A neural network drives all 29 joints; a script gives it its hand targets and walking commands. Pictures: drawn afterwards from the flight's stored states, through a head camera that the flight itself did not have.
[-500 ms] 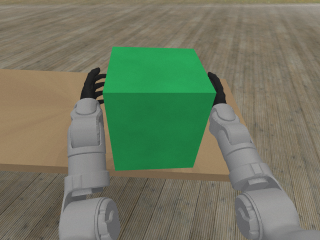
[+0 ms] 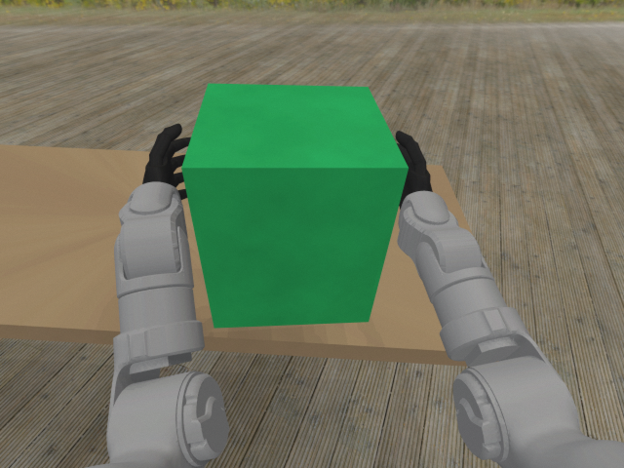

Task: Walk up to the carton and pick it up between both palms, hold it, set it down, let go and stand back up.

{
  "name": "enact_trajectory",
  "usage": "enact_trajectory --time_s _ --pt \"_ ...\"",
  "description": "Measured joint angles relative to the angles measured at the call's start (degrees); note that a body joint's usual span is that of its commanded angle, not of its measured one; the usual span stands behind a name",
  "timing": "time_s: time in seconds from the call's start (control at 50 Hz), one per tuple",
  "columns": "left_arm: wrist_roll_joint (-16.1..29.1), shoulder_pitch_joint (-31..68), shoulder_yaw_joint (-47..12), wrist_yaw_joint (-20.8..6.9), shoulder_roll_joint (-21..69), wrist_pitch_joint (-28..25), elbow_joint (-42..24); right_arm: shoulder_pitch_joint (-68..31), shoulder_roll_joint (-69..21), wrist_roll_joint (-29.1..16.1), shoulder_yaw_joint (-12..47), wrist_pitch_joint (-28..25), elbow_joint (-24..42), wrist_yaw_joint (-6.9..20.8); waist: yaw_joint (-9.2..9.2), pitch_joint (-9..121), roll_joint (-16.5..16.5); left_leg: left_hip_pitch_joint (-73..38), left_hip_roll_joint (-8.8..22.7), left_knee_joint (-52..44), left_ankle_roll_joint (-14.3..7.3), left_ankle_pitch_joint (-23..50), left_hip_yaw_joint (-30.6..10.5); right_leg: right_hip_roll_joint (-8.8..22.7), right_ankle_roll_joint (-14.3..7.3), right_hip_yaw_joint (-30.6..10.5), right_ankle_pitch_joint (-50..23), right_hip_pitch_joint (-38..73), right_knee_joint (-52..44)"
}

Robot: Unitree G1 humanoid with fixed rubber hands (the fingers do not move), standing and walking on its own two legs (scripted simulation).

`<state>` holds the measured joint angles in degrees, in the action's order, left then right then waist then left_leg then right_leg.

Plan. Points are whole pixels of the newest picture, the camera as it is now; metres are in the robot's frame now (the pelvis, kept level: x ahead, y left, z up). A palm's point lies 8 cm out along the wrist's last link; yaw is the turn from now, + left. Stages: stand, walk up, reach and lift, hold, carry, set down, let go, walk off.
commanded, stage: reach and lift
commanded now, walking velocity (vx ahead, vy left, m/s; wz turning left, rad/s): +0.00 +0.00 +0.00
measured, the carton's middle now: (291, 207) +0.40 +0.00 +0.18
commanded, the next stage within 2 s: hold in 0.20 s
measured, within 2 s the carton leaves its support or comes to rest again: neither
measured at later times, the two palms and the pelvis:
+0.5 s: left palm (164, 185) +0.37 +0.14 +0.25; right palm (423, 187) +0.36 -0.16 +0.23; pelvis +0.00 +0.00 +0.00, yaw +0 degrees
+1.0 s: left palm (137, 177) +0.36 +0.16 +0.27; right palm (411, 168) +0.36 -0.14 +0.26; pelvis -0.01 -0.01 +0.00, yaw +1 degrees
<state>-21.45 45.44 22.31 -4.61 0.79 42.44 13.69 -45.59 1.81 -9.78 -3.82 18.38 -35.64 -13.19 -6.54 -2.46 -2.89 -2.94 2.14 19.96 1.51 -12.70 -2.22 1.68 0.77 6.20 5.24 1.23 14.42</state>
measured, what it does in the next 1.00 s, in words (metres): stands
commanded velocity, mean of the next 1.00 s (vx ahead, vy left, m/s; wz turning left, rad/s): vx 0.00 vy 0.00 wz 0.00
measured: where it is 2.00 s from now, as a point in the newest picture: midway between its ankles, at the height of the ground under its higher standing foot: outside the picture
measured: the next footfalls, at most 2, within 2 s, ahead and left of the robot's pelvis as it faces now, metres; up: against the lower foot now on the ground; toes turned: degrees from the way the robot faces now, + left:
none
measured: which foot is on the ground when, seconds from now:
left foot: down 0.00-1.00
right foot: down 0.00-1.00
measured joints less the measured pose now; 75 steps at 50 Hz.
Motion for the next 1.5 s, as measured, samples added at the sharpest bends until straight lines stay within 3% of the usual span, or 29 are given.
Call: enact_trajectory --time_s 0.24,0.52,0.94,1.22,1.5 --pt "-0.3 0.0 -1.3 0.2 -0.5 1.9 -1.3 -0.7 0.3 -1.3 -0.2 1.0 0.0 0.2 0.13 0.8 -0.7 0.6 -0.1 0.8 -0.2 -0.3 0.2 0.0 0.2 -0.4 -0.4 -0.1 -0.3" --pt "-0.2 -0.3 -1.1 0.7 0.5 3.7 -4.1 -0.7 1.6 -2.6 1.3 3.1 2.5 0.1 0.05 1.0 1.1 0.5 0.5 0.3 0.4 0.2 0.0 -0.7 -0.5 -0.4 -0.2 -0.4 0.2" --pt "-0.8 3.1 2.2 -2.2 -1.8 6.3 -1.6 -4.9 0.2 -2.2 0.7 8.8 2.2 -2.5 0.72 2.7 0.7 0.6 0.2 -0.6 0.6 1.1 -0.7 -0.6 -0.7 -0.3 -0.1 -0.7 0.5" --pt "-1.3 0.9 0.3 -2.3 -1.4 7.5 -4.6 -3.5 0.9 -3.9 1.5 9.8 4.4 -2.6 -0.32 3.0 0.8 0.5 0.3 0.5 0.5 -0.1 -0.8 -0.8 -0.5 -0.5 0.7 0.0 0.6" --pt "-1.3 -0.6 1.0 -2.3 0.1 8.3 -7.1 -1.7 2.1 -4.9 3.9 11.6 7.7 -3.4 -0.15 3.0 2.6 -0.6 0.7 -0.5 0.8 0.1 -0.5 -1.2 -0.8 -1.0 1.1 0.4 0.8"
